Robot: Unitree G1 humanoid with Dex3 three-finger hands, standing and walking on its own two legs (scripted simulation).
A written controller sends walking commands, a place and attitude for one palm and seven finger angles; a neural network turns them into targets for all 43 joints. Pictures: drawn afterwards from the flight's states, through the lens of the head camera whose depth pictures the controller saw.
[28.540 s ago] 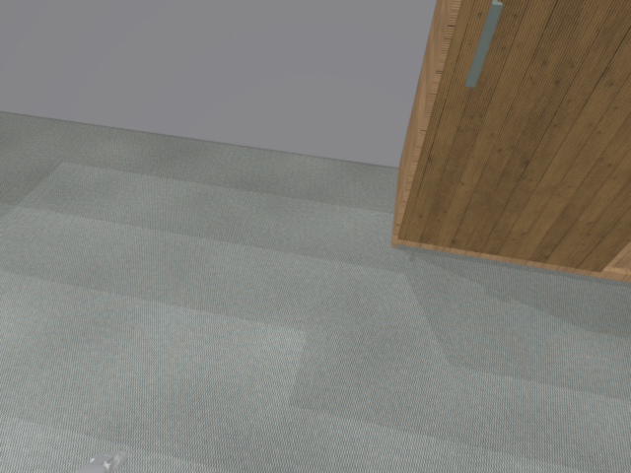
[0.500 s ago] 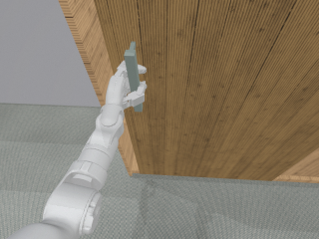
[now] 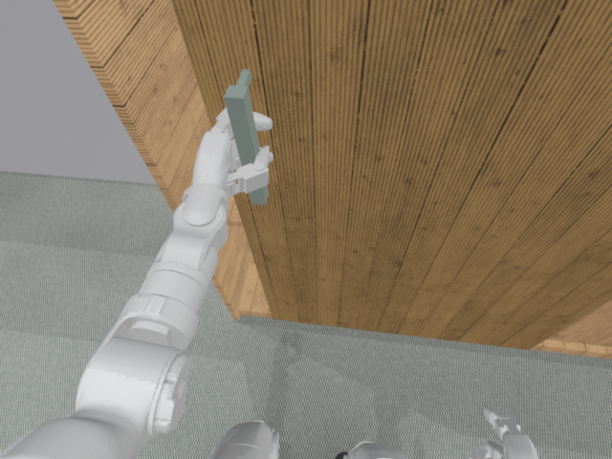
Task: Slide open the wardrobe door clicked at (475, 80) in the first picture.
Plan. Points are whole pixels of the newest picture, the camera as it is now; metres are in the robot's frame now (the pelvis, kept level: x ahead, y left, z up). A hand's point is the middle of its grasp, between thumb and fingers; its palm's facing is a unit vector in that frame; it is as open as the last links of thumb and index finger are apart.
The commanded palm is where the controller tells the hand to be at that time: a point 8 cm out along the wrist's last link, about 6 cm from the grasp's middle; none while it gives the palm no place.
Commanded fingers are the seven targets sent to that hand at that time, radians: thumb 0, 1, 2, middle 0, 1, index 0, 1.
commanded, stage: step sideways, sliding the door along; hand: left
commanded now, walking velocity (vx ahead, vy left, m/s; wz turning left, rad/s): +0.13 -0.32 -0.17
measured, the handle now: (253, 143) +0.50 +0.10 +0.10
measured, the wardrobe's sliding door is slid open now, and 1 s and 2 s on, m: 0.12 0.47 0.46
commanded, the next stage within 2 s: stop walking and hold the door there in 1.26 s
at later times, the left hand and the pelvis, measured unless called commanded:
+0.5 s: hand (335, 173) +0.45 -0.02 +0.10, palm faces +0.20 -0.96 -0.19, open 6.5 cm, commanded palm +0.41 -0.04 +0.11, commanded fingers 0.00 0.90 0.90 -0.45 -1.40 -0.45 -1.40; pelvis +0.02 -0.19 -0.01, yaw +1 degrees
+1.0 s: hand (535, 192) +0.41 -0.27 +0.10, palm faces +0.05 -0.98 -0.18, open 6.2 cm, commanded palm +0.39 -0.24 +0.11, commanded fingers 0.00 0.90 0.90 -0.45 -1.40 -0.45 -1.40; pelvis +0.03 -0.36 +0.00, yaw -1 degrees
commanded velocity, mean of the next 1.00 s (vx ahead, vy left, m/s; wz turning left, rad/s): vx -0.18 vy -0.28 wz -0.17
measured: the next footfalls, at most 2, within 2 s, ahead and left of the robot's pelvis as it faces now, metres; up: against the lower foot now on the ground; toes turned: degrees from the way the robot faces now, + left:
left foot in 0.12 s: +0.04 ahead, +0.10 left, +0.00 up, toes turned +9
right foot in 0.42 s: +0.11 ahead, -0.33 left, +0.00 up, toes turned -6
